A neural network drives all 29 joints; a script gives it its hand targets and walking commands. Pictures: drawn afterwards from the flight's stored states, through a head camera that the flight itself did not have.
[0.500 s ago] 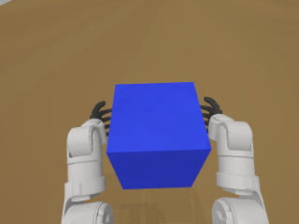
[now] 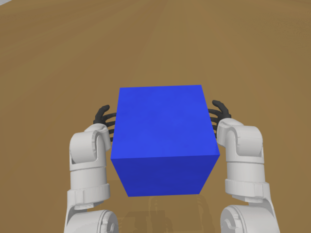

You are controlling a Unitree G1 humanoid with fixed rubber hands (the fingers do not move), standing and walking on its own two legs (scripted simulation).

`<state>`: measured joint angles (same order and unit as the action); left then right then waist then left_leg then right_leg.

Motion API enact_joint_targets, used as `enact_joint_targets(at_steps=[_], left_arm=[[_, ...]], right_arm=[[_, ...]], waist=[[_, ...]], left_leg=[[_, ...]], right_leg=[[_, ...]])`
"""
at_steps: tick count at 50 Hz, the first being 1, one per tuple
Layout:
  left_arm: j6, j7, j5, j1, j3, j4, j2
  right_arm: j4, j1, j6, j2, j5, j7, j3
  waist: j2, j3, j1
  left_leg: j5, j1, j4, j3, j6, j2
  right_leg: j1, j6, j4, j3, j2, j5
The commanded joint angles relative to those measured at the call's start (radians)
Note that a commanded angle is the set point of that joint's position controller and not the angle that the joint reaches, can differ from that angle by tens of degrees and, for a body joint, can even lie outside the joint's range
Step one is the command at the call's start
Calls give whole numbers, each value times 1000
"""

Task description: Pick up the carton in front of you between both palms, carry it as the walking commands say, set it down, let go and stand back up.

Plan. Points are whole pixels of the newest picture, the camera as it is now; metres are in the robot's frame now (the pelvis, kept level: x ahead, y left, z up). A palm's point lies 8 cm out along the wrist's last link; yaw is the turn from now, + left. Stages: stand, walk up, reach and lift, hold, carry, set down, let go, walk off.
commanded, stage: carry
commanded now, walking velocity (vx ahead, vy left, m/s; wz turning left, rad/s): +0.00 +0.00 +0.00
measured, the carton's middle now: (162, 144) +0.33 +0.00 +0.05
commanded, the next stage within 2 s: none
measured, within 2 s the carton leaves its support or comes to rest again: neither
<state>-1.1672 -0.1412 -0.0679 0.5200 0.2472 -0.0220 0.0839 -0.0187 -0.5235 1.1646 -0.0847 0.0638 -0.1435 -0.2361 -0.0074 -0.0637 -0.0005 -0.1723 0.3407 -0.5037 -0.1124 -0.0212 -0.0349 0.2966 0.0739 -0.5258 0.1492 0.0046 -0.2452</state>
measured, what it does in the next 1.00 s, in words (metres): stands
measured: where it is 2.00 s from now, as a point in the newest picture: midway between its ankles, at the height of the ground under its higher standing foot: outside the picture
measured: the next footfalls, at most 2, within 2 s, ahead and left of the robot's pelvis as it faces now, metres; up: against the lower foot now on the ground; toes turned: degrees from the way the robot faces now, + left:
none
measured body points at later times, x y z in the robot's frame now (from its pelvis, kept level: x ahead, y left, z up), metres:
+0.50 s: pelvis +0.00 -0.01 +0.00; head -0.02 -0.01 +0.45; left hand +0.34 +0.15 +0.12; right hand +0.34 -0.16 +0.12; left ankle +0.06 +0.11 -0.73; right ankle +0.03 -0.07 -0.73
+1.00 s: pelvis +0.00 -0.01 +0.00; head -0.02 -0.01 +0.45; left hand +0.34 +0.15 +0.12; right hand +0.34 -0.16 +0.12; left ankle +0.06 +0.11 -0.73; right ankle +0.03 -0.07 -0.73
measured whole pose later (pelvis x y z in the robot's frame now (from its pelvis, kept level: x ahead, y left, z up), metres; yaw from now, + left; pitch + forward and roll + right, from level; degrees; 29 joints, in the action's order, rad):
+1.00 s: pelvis +0.00 -0.01 +0.00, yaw +0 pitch +1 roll +0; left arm -1.17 -0.14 -0.07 0.52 0.25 -0.02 0.08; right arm -0.01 -0.52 1.16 -0.09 0.06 -0.14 -0.24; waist -0.01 -0.07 0.00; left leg -0.17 0.35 -0.50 -0.11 -0.01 -0.05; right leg 0.30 0.08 -0.52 0.16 0.01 -0.24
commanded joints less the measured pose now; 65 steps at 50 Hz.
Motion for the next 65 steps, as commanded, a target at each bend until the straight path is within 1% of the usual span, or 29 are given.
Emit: enact_joint_targets(at_steps=[1, 65], left_arm=[[15, 109, 281, 660, -619, 83, 868], [17, 113, 287, 660, -627, 90, 873]], right_arm=[[70, -640, -11, -880, -279, 102, 624], [75, -635, -13, -880, -278, 103, 629]], waist=[[10, -346, 2], [10, -353, 5]], left_leg=[[55, -141, 52, 125, -40, -115], [59, -135, 50, 118, -26, -120]], right_leg=[[-92, 8, 105, -162, -167, 131], [-99, 2, 111, -155, -171, 154]])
